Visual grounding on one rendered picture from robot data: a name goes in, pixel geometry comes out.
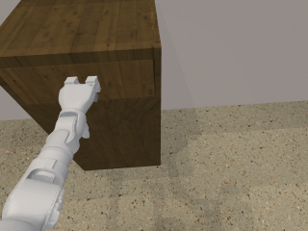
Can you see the drawer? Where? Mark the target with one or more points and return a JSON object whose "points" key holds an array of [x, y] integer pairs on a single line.
{"points": [[42, 84]]}

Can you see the robot left forearm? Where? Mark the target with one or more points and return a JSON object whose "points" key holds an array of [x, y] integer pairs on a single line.
{"points": [[51, 165]]}

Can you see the left robot hand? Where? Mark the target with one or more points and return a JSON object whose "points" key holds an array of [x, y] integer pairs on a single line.
{"points": [[74, 95]]}

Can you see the cabinet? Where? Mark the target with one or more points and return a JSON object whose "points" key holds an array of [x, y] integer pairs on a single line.
{"points": [[124, 132]]}

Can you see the left robot upper arm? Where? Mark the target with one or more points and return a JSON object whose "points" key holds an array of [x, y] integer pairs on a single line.
{"points": [[36, 206]]}

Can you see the handle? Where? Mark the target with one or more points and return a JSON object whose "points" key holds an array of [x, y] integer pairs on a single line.
{"points": [[96, 97]]}

